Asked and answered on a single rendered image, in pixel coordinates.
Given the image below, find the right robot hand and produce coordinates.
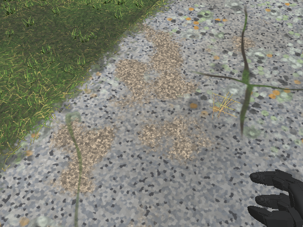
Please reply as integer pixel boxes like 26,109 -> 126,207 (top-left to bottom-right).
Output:
247,169 -> 303,227

